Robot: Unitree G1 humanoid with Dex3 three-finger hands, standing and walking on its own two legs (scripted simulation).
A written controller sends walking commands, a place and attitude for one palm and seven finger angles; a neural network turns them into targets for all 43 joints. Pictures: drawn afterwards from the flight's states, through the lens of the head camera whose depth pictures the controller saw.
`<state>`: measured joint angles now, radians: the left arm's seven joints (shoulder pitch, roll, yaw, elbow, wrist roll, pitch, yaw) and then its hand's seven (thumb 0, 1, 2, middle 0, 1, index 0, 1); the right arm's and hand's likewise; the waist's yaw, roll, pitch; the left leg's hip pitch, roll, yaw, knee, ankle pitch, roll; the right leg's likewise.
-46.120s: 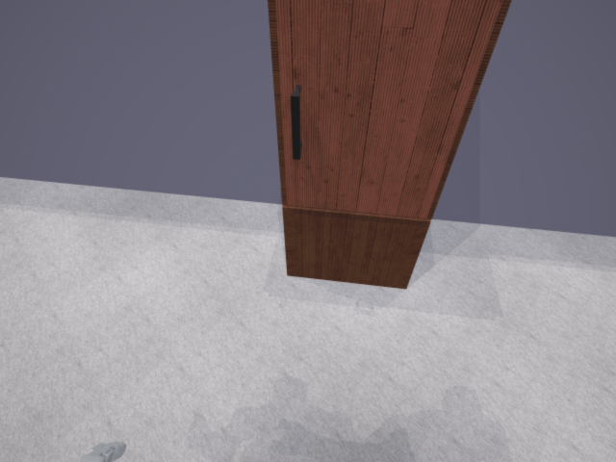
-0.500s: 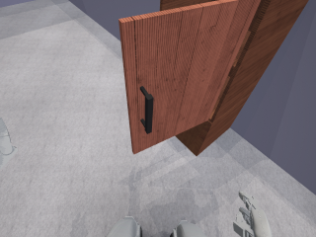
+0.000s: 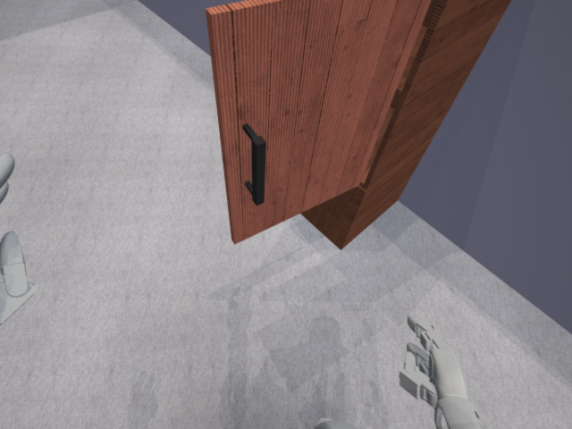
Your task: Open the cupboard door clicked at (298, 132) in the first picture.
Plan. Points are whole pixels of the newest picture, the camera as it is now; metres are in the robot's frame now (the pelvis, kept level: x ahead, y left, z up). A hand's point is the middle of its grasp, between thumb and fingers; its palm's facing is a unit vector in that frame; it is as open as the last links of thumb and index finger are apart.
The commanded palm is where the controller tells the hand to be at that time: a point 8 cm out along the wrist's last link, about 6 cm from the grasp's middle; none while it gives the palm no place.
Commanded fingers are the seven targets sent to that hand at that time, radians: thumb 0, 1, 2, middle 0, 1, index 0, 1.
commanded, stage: stop stepping back and stand still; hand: left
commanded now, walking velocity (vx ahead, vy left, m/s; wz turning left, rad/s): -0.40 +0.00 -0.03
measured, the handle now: (253, 167) +0.56 +0.11 -0.04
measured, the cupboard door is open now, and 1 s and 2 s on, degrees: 79 79 79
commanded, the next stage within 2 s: let the arm hang, fingers relaxed in 1.72 s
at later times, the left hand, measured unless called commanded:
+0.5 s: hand out of the picture +0.10 +0.17 +0.16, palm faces +0.36 -0.78 -0.51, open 7.4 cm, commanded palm +0.04 +0.22 +0.17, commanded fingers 0.00 0.90 0.90 -0.20 -0.30 -0.20 -0.30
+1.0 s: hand out of the picture +0.09 +0.22 +0.15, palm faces +0.39 -0.80 -0.45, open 7.4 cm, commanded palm +0.03 +0.26 +0.17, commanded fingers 0.00 0.90 0.90 -0.20 -0.30 -0.20 -0.30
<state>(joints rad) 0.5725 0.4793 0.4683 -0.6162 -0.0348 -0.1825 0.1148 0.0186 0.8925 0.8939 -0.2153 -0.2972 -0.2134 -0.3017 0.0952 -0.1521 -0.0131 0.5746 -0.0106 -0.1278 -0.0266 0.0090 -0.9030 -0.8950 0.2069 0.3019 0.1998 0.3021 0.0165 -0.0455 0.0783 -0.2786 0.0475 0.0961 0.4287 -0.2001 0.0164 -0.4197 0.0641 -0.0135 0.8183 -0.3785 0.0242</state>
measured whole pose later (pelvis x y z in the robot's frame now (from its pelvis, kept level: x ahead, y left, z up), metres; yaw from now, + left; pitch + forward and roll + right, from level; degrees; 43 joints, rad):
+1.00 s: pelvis -0.13 -0.03 -0.01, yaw -3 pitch -1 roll +0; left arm 0.51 0.38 0.39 -0.43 -0.03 -0.19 0.15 0.02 0.89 0.89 -0.21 -0.30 -0.21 -0.30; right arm 0.22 -0.16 0.04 0.63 -0.01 -0.13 -0.06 0.01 -0.90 -0.89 0.21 0.30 0.20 0.30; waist 0.00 -0.01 0.00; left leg -0.21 0.01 0.08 0.50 -0.28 0.01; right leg -0.24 0.02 -0.05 0.52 -0.27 -0.04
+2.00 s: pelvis -0.16 -0.02 -0.01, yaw -1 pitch +0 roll +0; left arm 0.22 0.31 0.07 0.52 0.03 0.03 0.00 0.01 0.91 0.89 -0.20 -0.29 -0.20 -0.30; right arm 0.13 -0.30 -0.01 0.84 -0.02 -0.02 0.01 0.01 -0.90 -0.89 0.21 0.30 0.20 0.30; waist -0.01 0.06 0.02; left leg -0.32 -0.02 0.06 0.55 -0.24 0.04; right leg -0.34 -0.02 -0.07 0.58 -0.25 -0.03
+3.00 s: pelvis -0.12 -0.04 +0.00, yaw +0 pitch -1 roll +1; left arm 0.08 0.28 0.01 1.12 0.01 -0.02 0.00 0.01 0.91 0.89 -0.21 -0.30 -0.20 -0.30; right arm 0.12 -0.31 -0.01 1.12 -0.02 0.00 -0.01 0.00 -0.91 -0.89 0.20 0.30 0.20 0.30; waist -0.01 0.02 0.06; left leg -0.12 0.00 0.04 0.31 -0.17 0.00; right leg -0.13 0.01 -0.09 0.33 -0.18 -0.05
